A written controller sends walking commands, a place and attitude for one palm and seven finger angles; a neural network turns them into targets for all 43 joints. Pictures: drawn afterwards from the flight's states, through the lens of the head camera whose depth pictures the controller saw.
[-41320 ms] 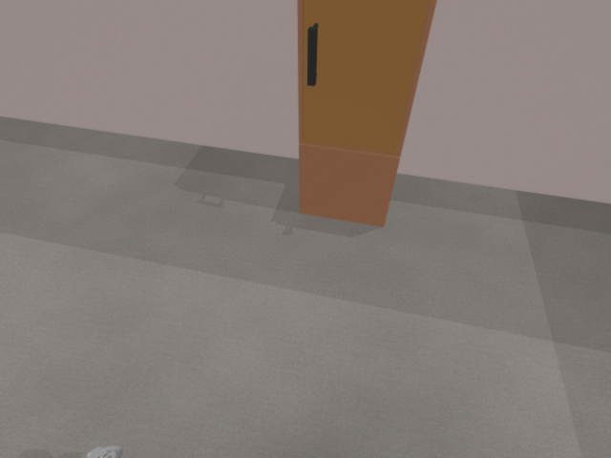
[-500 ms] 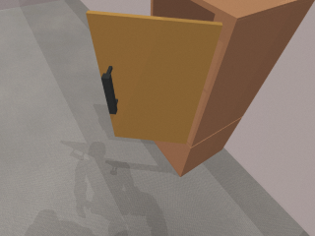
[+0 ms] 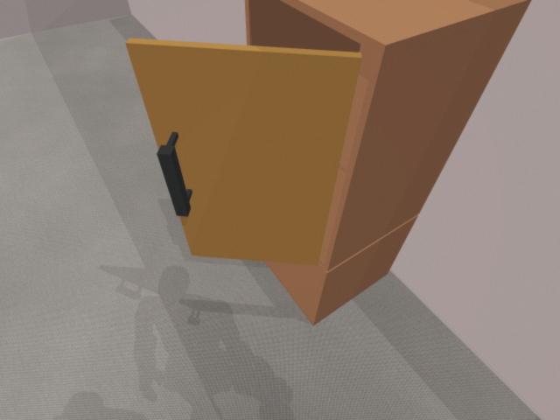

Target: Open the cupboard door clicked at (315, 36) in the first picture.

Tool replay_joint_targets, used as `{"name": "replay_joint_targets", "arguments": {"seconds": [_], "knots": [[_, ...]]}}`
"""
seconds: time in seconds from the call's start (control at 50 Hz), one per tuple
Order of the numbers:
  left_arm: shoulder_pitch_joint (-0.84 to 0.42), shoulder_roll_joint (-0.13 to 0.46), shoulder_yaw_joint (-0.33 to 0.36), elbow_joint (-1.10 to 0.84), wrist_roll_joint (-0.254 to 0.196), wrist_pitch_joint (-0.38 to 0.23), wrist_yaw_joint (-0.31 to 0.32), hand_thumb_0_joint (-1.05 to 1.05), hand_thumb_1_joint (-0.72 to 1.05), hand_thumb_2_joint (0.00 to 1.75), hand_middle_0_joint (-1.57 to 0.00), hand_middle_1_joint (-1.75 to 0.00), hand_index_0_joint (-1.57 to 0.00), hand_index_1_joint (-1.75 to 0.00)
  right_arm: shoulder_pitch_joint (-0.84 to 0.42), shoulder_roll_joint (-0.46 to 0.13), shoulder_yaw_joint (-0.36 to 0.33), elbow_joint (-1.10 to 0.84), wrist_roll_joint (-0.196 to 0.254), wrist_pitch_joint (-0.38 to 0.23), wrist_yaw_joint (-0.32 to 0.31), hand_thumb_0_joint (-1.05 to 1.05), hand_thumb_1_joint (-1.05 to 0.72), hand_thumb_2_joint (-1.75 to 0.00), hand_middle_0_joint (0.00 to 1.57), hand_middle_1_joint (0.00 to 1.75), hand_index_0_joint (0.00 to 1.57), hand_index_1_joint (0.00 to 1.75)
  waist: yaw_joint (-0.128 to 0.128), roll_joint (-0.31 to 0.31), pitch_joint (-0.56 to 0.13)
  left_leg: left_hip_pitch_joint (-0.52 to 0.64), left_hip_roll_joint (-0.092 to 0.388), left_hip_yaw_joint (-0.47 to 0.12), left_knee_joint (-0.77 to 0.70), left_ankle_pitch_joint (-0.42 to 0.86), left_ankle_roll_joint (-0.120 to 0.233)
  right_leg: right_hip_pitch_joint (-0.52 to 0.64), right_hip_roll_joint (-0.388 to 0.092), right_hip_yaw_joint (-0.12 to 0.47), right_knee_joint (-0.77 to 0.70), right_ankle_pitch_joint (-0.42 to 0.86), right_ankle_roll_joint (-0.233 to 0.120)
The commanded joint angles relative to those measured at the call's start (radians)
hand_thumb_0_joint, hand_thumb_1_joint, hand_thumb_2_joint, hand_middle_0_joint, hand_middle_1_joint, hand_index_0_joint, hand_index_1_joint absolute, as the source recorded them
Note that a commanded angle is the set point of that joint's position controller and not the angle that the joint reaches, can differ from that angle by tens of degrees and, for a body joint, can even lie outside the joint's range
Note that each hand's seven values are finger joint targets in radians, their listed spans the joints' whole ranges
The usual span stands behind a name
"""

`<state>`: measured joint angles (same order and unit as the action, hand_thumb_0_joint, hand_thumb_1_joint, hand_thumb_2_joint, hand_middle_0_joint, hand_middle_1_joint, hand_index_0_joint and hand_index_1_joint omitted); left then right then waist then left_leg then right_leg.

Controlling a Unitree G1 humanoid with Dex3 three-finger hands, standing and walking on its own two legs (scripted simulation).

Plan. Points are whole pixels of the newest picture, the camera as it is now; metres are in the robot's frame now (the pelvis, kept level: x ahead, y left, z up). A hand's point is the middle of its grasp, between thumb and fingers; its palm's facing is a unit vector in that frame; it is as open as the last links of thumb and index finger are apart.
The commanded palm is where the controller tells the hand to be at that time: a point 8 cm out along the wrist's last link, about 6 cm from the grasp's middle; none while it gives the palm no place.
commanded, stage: come to a stop and stand still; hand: left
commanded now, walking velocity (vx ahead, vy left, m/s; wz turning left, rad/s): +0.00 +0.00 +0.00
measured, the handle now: (178, 175) +0.55 +0.24 +0.00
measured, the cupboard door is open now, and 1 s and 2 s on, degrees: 51 51 51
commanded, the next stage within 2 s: look again from close up in 0.46 s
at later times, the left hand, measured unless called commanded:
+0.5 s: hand out of the picture -0.03 +0.12 -0.18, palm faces +0.05 -0.99 -0.14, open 7.4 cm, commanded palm none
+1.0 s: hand out of the picture -0.04 +0.18 -0.18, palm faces +0.05 -0.98 -0.21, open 7.4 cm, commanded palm none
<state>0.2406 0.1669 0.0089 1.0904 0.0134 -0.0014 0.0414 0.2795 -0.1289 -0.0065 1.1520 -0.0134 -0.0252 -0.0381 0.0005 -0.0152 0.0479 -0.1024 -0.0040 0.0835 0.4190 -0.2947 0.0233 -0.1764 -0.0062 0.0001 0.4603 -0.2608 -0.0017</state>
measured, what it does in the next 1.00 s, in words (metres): shifts its weight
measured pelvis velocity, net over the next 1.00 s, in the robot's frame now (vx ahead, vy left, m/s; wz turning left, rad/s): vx -0.05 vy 0.00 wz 0.02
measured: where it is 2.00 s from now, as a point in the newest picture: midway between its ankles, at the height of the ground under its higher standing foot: outside the picture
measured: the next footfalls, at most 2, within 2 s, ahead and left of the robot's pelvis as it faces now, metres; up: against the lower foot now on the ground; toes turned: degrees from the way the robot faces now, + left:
none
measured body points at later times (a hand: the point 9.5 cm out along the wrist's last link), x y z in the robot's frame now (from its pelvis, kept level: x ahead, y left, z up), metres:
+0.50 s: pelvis -0.01 -0.03 +0.00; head +0.01 -0.02 +0.45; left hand -0.03 +0.18 -0.16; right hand -0.01 -0.23 -0.16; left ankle -0.04 +0.10 -0.74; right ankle -0.01 -0.12 -0.74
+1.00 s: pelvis -0.05 +0.00 +0.00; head -0.07 +0.00 +0.45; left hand -0.04 +0.23 -0.16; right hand -0.04 -0.22 -0.16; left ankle -0.04 +0.10 -0.74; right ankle -0.01 -0.12 -0.74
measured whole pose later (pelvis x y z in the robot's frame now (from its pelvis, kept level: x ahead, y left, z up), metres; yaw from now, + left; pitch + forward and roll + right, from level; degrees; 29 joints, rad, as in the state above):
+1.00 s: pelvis -0.05 +0.00 +0.00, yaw +1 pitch -2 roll +0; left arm 0.31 0.16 -0.01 1.05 0.02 0.00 0.04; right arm 0.33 -0.15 0.00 1.05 -0.02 -0.01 -0.01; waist 0.00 0.00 -0.01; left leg -0.19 -0.02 0.06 0.49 -0.25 0.04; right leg -0.25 -0.02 -0.01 0.49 -0.21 0.00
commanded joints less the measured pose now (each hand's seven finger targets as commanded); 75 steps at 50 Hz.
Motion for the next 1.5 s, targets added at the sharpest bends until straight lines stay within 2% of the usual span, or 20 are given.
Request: {"name": "replay_joint_targets", "arguments": {"seconds": [0.0,0.52,0.54,0.56,0.6,0.68,0.74,0.88,1.08,1.1,1.12,1.14,1.16,1.18,1.2,1.24,1.3,1.38,1.44,1.48], "knots": [[0.076,0.066,0.002,-0.015,-0.001,-0.02,-0.005,0.0,0.9,0.9,-0.2,-0.3,-0.2,-0.3,0.071,-0.083,-0.01,-0.015,0.003,-0.01,-0.005,0.0,-0.9,-0.9,0.2,0.3,0.2,0.3,-0.002,0.001,0.024,-0.028,0.113,-0.096,-0.084,0.194,0.011,-0.016,-0.093,0.088,-0.077,0.238,-0.041],[0.145,0.04,-0.003,0.013,-0.004,-0.029,-0.002,0.0,0.9,0.9,-0.2,-0.3,-0.2,-0.3,0.091,-0.06,-0.003,-0.001,0.003,-0.004,-0.006,0.0,-0.9,-0.9,0.2,0.3,0.2,0.3,0.006,0.018,0.043,-0.057,0.109,-0.091,-0.085,0.142,-0.005,-0.02,-0.085,0.089,-0.12,0.175,-0.049],[0.226,0.09,0.006,0.058,0.006,-0.051,0.037,0.0,0.9,0.9,-0.2,-0.3,-0.2,-0.3,-0.058,-0.113,-0.012,-0.08,0.013,-0.013,0.006,0.0,-0.9,-0.9,0.2,0.3,0.2,0.3,0.053,0.064,0.038,-0.133,0.105,-0.032,0.153,0.148,-0.037,-0.016,-0.167,0.156,-0.091,0.663,0.001],[0.216,0.135,0.011,0.042,0.005,-0.066,0.036,0.0,0.9,0.9,-0.2,-0.3,-0.2,-0.3,-0.019,-0.077,-0.002,-0.126,0.016,-0.006,0.007,0.0,-0.9,-0.9,0.2,0.3,0.2,0.3,-0.006,-0.004,-0.032,-0.154,0.068,-0.03,0.154,0.083,-0.036,0.094,-0.212,0.151,-0.028,1.042,-0.017],[0.161,0.091,0.005,-0.004,-0.004,-0.055,0.028,0.0,0.9,0.9,-0.2,-0.3,-0.2,-0.3,0.104,-0.059,-0.01,-0.118,0.011,-0.011,0.001,0.0,-0.9,-0.9,0.2,0.3,0.2,0.3,-0.04,-0.042,-0.226,-0.088,0.064,-0.059,0.086,0.085,-0.018,0.166,-0.185,0.103,0.048,0.862,-0.069],[0.108,0.066,-0.004,-0.024,0.001,-0.035,0.011,0.0,0.9,0.9,-0.2,-0.3,-0.2,-0.3,0.087,-0.083,-0.008,-0.111,0.0,-0.003,0.002,0.0,-0.9,-0.9,0.2,0.3,0.2,0.3,-0.02,0.029,0.003,-0.131,0.106,-0.103,0.009,0.177,-0.006,-0.025,-0.099,0.078,-0.012,0.289,-0.052],[0.106,0.066,-0.005,-0.035,0.002,-0.025,0.004,0.0,0.9,0.9,-0.2,-0.3,-0.2,-0.3,0.069,-0.105,-0.009,-0.133,-0.002,0.0,0.009,0.0,-0.9,-0.9,0.2,0.3,0.2,0.3,-0.009,0.018,0.093,-0.204,0.103,-0.136,-0.055,0.02,0.006,-0.086,-0.075,0.088,-0.059,0.006,-0.045],[0.114,0.077,-0.002,-0.067,0.007,-0.014,-0.005,0.0,0.9,0.9,-0.2,-0.3,-0.2,-0.3,0.071,-0.139,-0.013,-0.146,-0.007,-0.002,0.015,0.0,-0.9,-0.9,0.2,0.3,0.2,0.3,-0.001,0.026,0.083,-0.27,0.112,-0.18,-0.139,-0.162,0.021,-0.057,-0.064,0.058,-0.042,-0.03,-0.034],[0.144,0.071,-0.001,-0.068,0.007,-0.017,-0.008,0.0,0.9,0.9,-0.2,-0.3,-0.2,-0.3,0.08,-0.134,-0.013,-0.129,-0.004,-0.002,0.016,0.0,-0.9,-0.9,0.2,0.3,0.2,0.3,0.0,0.017,0.065,-0.26,0.101,-0.176,-0.134,-0.161,0.022,-0.066,-0.075,0.069,-0.065,-0.04,-0.031],[0.21,0.094,-0.009,-0.03,0.013,-0.022,0.032,0.0,0.9,0.9,-0.2,-0.3,-0.2,-0.3,-0.042,-0.168,-0.008,-0.187,0.005,-0.003,0.023,0.0,-0.9,-0.9,0.2,0.3,0.2,0.3,0.055,0.016,0.114,-0.253,0.113,-0.06,0.051,-0.013,-0.014,-0.115,-0.109,0.058,-0.046,0.113,-0.023],[-0.568,0.339,0.133,-1.613,-0.224,-0.252,0.017,0.0,0.88,0.89,-0.2,-0.32,-0.2,-0.32,-0.034,-0.303,-0.016,-0.555,0.064,-0.162,-0.034,0.0,-0.9,-0.9,0.2,0.3,0.2,0.3,-0.118,0.172,-0.412,0.016,0.005,-0.096,-0.046,0.038,-0.01,-0.001,-0.012,-0.028,0.029,0.057,-0.022],[-0.15,0.291,0.139,-1.363,-0.146,-0.199,0.067,0.0,0.85,0.88,-0.2,-0.33,-0.2,-0.33,-0.119,-0.228,0.018,-0.484,0.076,-0.26,-0.071,0.0,-0.9,-0.9,0.2,0.3,0.2,0.3,-0.007,0.229,-0.37,-0.038,0.035,-0.102,-0.064,-0.07,-0.009,-0.049,0.01,-0.057,0.096,-0.05,-0.046],[0.121,0.084,0.018,-1.194,-0.165,-0.078,0.09,0.0,0.83,0.87,-0.21,-0.34,-0.21,-0.34,-0.111,-0.183,0.002,-0.476,0.089,-0.304,-0.061,0.0,-0.9,-0.9,0.2,0.3,0.2,0.3,-0.039,0.201,-0.168,-0.203,0.045,-0.152,-0.097,-0.198,-0.042,-0.174,0.024,-0.11,0.104,-0.109,-0.035],[0.145,-0.01,-0.015,-1.157,-0.201,-0.072,0.078,0.0,0.81,0.86,-0.21,-0.36,-0.21,-0.36,-0.069,-0.207,-0.003,-0.447,0.097,-0.32,-0.061,0.0,-0.9,-0.9,0.2,0.3,0.2,0.3,-0.048,0.132,-0.078,-0.247,0.024,-0.142,-0.057,-0.211,-0.029,-0.212,0.021,-0.108,0.095,-0.091,-0.025],[0.086,0.036,0.008,-1.219,-0.223,-0.122,0.062,0.0,0.78,0.85,-0.21,-0.37,-0.21,-0.37,-0.092,-0.231,-0.009,-0.498,0.086,-0.341,-0.064,0.0,-0.9,-0.9,0.2,0.3,0.2,0.3,-0.061,0.12,0.001,-0.29,0.01,-0.159,0.0,-0.23,-0.022,-0.253,0.018,-0.104,0.086,-0.143,-0.02],[0.082,0.051,0.045,-1.101,-0.212,-0.234,0.009,0.0,0.74,0.83,-0.21,-0.4,-0.21,-0.4,-0.085,-0.253,-0.023,-0.536,0.05,-0.359,-0.053,0.0,-0.9,-0.9,0.2,0.3,0.2,0.3,-0.078,-0.077,0.017,-0.402,-0.005,-0.158,0.127,-0.255,-0.02,-0.388,0.014,-0.106,0.124,-0.276,-0.011],[0.247,0.044,0.131,-0.853,-0.239,-0.446,-0.169,0.0,0.67,0.8,-0.22,-0.45,-0.22,-0.45,-0.103,-0.248,-0.066,-0.621,0.031,-0.365,-0.007,0.0,-0.9,-0.9,0.2,0.3,0.2,0.3,0.008,-0.235,-0.084,-0.59,-0.029,-0.093,0.361,-0.215,-0.031,-0.529,0.003,-0.061,0.257,-0.43,-0.02],[0.297,0.195,0.246,-0.861,-0.278,-0.623,-0.466,0.0,0.57,0.76,-0.22,-0.51,-0.22,-0.51,-0.142,-0.265,-0.088,-0.77,0.049,-0.344,0.048,0.0,-0.9,-0.9,0.2,0.3,0.2,0.3,0.054,-0.054,-0.237,-0.725,-0.05,-0.068,0.53,-0.17,-0.027,-0.511,-0.02,0.045,0.382,-0.388,-0.051],[0.21,0.25,0.314,-1.02,-0.361,-0.529,-0.519,0.0,0.5,0.73,-0.23,-0.55,-0.23,-0.55,-0.17,-0.274,-0.085,-0.875,0.075,-0.308,0.022,0.0,-0.9,-0.9,0.2,0.3,0.2,0.3,0.058,-0.056,-0.268,-0.778,-0.051,-0.065,0.531,-0.266,-0.007,-0.512,-0.014,0.08,0.378,-0.524,-0.031],[0.141,0.278,0.342,-1.214,-0.397,-0.495,-0.495,0.0,0.46,0.71,-0.23,-0.58,-0.23,-0.58,-0.14,-0.265,-0.074,-0.895,0.066,-0.29,0.008,0.0,-0.9,-0.9,0.2,0.3,0.2,0.3,0.054,0.082,-0.323,-0.731,-0.032,-0.086,0.543,-0.221,0.0,-0.53,0.002,0.065,0.419,-0.446,-0.035]]}}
